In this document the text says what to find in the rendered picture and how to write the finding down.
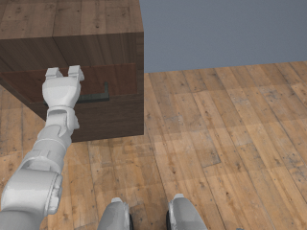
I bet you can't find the robot left hand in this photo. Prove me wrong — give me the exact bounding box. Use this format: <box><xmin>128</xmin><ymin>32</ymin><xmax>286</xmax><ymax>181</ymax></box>
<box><xmin>42</xmin><ymin>65</ymin><xmax>84</xmax><ymax>129</ymax></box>

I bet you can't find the left robot thigh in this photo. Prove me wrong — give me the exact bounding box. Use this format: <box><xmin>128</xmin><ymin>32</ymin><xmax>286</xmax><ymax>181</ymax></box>
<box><xmin>97</xmin><ymin>201</ymin><xmax>130</xmax><ymax>230</ymax></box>

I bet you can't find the robot left forearm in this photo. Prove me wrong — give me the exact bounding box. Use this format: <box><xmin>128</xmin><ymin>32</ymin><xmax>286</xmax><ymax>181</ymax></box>
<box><xmin>0</xmin><ymin>105</ymin><xmax>75</xmax><ymax>210</ymax></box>

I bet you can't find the left robot shin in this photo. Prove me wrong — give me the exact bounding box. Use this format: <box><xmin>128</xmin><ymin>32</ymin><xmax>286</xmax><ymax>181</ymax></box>
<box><xmin>111</xmin><ymin>197</ymin><xmax>130</xmax><ymax>230</ymax></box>

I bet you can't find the drawer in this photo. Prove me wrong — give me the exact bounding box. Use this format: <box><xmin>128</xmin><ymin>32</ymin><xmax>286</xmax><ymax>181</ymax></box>
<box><xmin>0</xmin><ymin>62</ymin><xmax>137</xmax><ymax>103</ymax></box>

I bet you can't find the cabinet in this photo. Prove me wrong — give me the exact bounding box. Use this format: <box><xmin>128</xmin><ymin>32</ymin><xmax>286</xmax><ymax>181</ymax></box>
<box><xmin>0</xmin><ymin>0</ymin><xmax>144</xmax><ymax>143</ymax></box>

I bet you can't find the handle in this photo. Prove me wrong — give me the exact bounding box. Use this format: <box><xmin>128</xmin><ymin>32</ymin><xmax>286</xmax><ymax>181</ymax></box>
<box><xmin>43</xmin><ymin>81</ymin><xmax>110</xmax><ymax>106</ymax></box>

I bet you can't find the left robot upper arm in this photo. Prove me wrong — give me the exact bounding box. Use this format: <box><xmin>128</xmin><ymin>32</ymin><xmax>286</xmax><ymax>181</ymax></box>
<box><xmin>0</xmin><ymin>169</ymin><xmax>63</xmax><ymax>230</ymax></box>

